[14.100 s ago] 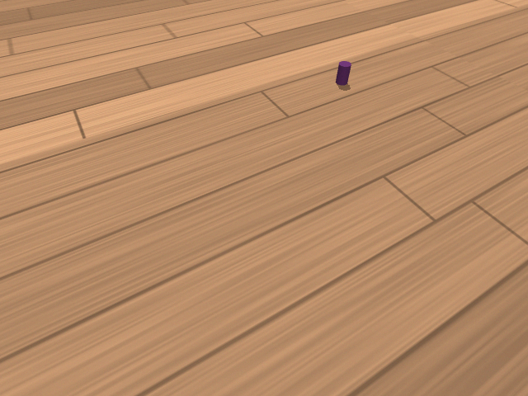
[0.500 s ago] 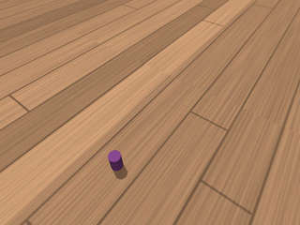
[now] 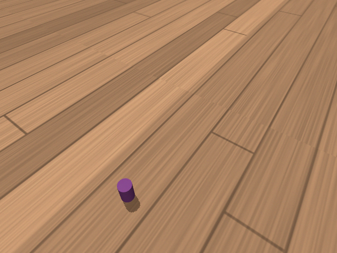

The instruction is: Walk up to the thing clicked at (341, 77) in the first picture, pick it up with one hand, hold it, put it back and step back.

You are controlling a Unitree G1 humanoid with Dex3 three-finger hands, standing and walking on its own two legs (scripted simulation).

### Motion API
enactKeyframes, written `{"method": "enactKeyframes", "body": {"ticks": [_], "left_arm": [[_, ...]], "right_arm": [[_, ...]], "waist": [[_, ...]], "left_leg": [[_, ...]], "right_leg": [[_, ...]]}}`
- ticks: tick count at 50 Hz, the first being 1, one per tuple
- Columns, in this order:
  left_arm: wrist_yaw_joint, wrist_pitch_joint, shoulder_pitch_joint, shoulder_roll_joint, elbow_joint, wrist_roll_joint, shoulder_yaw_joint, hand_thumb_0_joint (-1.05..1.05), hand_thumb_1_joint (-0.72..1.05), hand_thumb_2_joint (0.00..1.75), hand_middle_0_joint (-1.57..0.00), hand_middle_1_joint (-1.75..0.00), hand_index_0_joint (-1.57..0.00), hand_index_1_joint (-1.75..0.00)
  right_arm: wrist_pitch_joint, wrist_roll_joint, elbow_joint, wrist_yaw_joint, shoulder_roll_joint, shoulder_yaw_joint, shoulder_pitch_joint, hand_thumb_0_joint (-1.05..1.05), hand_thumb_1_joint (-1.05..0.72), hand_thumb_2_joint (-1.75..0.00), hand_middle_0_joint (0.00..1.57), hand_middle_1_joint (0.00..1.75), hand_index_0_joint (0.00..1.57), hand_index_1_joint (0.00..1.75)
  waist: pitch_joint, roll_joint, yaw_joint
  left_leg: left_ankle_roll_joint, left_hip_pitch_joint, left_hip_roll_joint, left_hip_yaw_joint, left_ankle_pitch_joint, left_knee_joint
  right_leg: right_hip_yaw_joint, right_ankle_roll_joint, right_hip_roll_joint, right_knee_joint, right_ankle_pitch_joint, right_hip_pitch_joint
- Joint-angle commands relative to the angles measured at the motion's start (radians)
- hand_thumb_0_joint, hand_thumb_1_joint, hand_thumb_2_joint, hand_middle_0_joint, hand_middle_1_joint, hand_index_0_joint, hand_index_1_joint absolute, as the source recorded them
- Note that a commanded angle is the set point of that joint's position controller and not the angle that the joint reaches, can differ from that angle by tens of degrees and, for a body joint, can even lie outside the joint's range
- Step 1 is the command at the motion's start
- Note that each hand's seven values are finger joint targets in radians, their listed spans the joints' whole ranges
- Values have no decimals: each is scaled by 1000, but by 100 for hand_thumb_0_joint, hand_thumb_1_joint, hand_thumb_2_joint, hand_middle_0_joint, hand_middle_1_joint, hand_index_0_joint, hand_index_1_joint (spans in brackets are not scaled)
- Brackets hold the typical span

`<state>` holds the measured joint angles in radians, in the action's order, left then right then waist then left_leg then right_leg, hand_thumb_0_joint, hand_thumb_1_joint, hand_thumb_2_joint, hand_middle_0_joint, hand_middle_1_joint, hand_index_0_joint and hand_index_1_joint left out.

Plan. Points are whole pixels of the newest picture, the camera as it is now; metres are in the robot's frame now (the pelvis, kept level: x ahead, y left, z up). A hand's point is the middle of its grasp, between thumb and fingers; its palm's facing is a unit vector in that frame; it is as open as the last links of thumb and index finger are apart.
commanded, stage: walk up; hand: left
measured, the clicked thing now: (126, 190) +0.60 +0.25 -0.70
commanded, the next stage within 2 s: none
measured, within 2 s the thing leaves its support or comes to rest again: neither
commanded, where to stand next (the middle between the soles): +0.28 +0.01 m, yaw +3 degrees
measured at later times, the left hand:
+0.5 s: hand out of the picture +0.16 +0.26 -0.18, palm faces +0.05 -0.93 -0.35, open 7.4 cm
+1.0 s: hand (83, 202) +0.30 +0.26 -0.13, palm faces +0.04 -0.86 -0.50, open 7.3 cm
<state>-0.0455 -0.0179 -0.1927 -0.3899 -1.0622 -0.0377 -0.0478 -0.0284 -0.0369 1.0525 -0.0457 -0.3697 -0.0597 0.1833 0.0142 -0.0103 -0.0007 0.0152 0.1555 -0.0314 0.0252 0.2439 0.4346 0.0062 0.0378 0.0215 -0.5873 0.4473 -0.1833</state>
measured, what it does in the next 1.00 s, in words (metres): walks ahead: left foot, then right foot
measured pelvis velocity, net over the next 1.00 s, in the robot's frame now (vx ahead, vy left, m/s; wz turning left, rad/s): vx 0.26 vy -0.03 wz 0.06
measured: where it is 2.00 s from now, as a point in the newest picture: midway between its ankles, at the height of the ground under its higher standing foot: outside the picture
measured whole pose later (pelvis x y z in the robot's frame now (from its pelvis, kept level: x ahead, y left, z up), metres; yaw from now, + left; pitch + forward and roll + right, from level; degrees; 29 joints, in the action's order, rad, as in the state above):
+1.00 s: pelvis +0.26 -0.03 -0.02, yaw +4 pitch -3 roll +1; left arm 0.03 -0.03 -0.28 -0.36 -0.84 -0.02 -0.04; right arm 0.08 0.00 0.80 -0.01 -0.41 -0.07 0.20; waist 0.16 0.09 -0.02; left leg 0.01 0.41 0.09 -0.07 0.55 1.07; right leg 0.03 0.03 0.04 -0.66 0.23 -0.38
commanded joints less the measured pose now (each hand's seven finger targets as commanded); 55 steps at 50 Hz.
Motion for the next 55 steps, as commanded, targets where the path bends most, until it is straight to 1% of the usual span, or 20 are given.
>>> {"method": "enactKeyframes", "body": {"ticks": [1, 3, 4, 5, 6, 11, 18, 22, 23, 25, 26, 30, 35, 40, 43, 44, 45, 47, 50, 55], "left_arm": [[6, -46, 55, -171, 124, 7, -53, 0, 90, 90, -20, -30, -20, -30], [11, -55, -150, -179, 62, 6, -74, 0, 90, 90, -20, -30, -20, -30], [28, -62, -291, -247, 23, -3, -98, 0, 90, 90, -20, -30, -20, -30], [37, -71, -285, -352, 48, -9, -116, 0, 90, 90, -20, -30, -20, -30], [39, -67, -196, -354, 95, -6, -117, 0, 90, 90, -20, -30, -20, -30], [48, -72, -86, -211, 179, 31, -78, 0, 90, 90, -20, -30, -20, -30], [46, -59, -140, -231, 235, 25, -79, 0, 90, 90, -20, -30, -20, -30], [54, -59, -127, -235, 263, 40, -66, 0, 90, 90, -20, -30, -20, -30], [54, -59, -169, -198, 268, 50, -53, 0, 90, 90, -20, -30, -20, -30], [61, -49, -262, -208, 275, 59, -63, 0, 90, 90, -20, -30, -20, -30], [66, -44, -241, -244, 261, 49, -56, 0, 90, 90, -20, -30, -20, -30], [31, -43, -281, -222, 234, 45, -54, 0, 90, 90, -20, -30, -20, -30], [50, -41, -257, -173, 224, 38, -43, 0, 90, 90, -20, -30, -20, -30], [87, -40, -241, -170, 232, 42, -60, 0, 90, 90, -20, -30, -20, -30], [97, -41, -270, -199, 226, 28, -73, 0, 90, 90, -20, -30, -20, -30], [102, -48, -268, -238, 237, 18, -82, 0, 90, 90, -20, -30, -20, -30], [104, -54, -220, -302, 269, 10, -89, 0, 90, 90, -20, -30, -20, -30], [109, -38, -137, -323, 300, 13, -89, 0, 90, 90, -20, -30, -20, -30], [105, -34, -70, -244, 313, 20, -76, 0, 90, 90, -20, -30, -20, -30], [90, -26, -67, -212, 316, -5, -72, 0, 90, 90, -20, -30, -20, -30]], "right_arm": [[-18, 3, -99, 11, -289, -76, 9, 0, -90, -90, 20, 30, 20, 30], [-2, 15, -152, 3, -263, -67, -132, 0, -90, -90, 20, 30, 20, 30], [3, 26, -182, 1, -151, -35, -171, 0, -90, -90, 20, 30, 20, 30], [5, 22, -218, 9, -131, -25, -174, 0, -90, -90, 20, 30, 20, 30], [4, 21, -198, 21, -202, -41, -107, 0, -90, -90, 20, 30, 20, 30], [3, 32, -161, 9, -191, -36, 43, 0, -90, -90, 20, 30, 20, 30], [-2, 24, -255, -21, -174, -43, -86, 0, -90, -90, 20, 30, 20, 30], [-10, 4, -219, -13, -212, -80, 137, 0, -90, -90, 20, 30, 20, 30], [-12, -10, -206, -5, -254, -103, 252, 0, -90, -90, 20, 30, 20, 30], [-11, 13, -249, 8, -339, -120, 258, 0, -90, -90, 20, 30, 20, 30], [-15, 40, -263, 11, -326, -125, 198, 0, -90, -90, 20, 30, 20, 30], [-22, 39, -307, 13, -231, -73, 40, 0, -90, -90, 20, 30, 20, 30], [-18, 4, -333, 9, -213, -63, 54, 0, -90, -90, 20, 30, 20, 30], [24, 5, -370, 12, -214, -63, 26, 0, -90, -90, 20, 30, 20, 30], [52, 32, -385, 18, -194, -58, -12, 0, -90, -90, 20, 30, 20, 30], [57, 43, -376, 22, -151, -44, 21, 0, -90, -90, 20, 30, 20, 30], [69, 50, -367, 25, -104, -28, 78, 0, -90, -90, 20, 30, 20, 30], [101, 38, -336, 49, -207, -59, 121, 0, -90, -90, 20, 30, 20, 30], [93, 47, -290, 48, -220, -67, 139, 0, -90, -90, 20, 30, 20, 30], [70, 48, -266, 42, -200, -38, 108, 0, -90, -90, 20, 30, 20, 30]], "waist": [[52, 144, 29], [8, 139, -100], [-9, -147, -167], [71, -217, -147], [87, -81, -109], [79, -107, 2], [95, -122, -66], [-29, -14, 68], [-118, 95, 121], [-201, 225, 104], [-122, 170, 75], [140, 122, -14], [111, 182, 1], [12, 168, -2], [-41, 79, -45], [-50, -58, -53], [-24, -254, -30], [-11, -191, -19], [-38, -138, 8], [-102, -197, -46]], "left_leg": [[208, -95, -258, -325, 126, -197], [120, 157, -156, -153, 131, 4], [49, 324, 5, -5, 176, 358], [12, 565, 139, -63, 304, 521], [12, 544, 74, -155, 270, 567], [8, 455, 32, -129, 78, 562], [14, 284, 7, 24, -98, 162], [85, -105, 39, 40, -183, 94], [132, -271, 9, -32, -122, 71], [333, -357, -358, -733, 75, -122], [338, -233, -379, -724, 219, -187], [157, 204, -190, -253, 187, -251], [199, 159, -132, -102, -94, -180], [205, 156, -162, -123, -486, 34], [121, 196, -83, -87, -235, 211], [74, 215, -18, -51, -82, 332], [5, 329, 128, -58, 311, 520], [7, 306, 87, -177, 404, 776], [-16, 319, 104, -221, 280, 821], [-47, 334, 66, -129, 253, 531]], "right_leg": [[-13, -3, 35, 59, 10, -191], [1, 10, 13, 248, -146, 196], [-239, -6, 141, 404, -73, 340], [-533, 45, 304, 449, -138, 361], [-543, 114, 372, 424, -165, 310], [-105, 93, 188, 300, -856, 310], [-21, 83, 166, 276, -727, 206], [16, 68, 157, -52, -798, 51], [49, 37, 84, -271, -690, -43], [-63, 12, -146, -702, 145, -318], [-125, 34, -56, -742, 126, -318], [-94, 22, 20, -541, -69, -208], [6, -51, 38, -254, -114, -211], [33, -40, 10, -126, -235, -84], [26, -5, 6, 45, -369, 23], [-101, 19, 118, 158, -446, 37], [-447, 95, 357, 258, -628, 28], [-539, 274, 436, 226, -559, -86], [-278, 172, 280, 201, -453, -68], [-164, 147, 188, 177, -174, 100]]}}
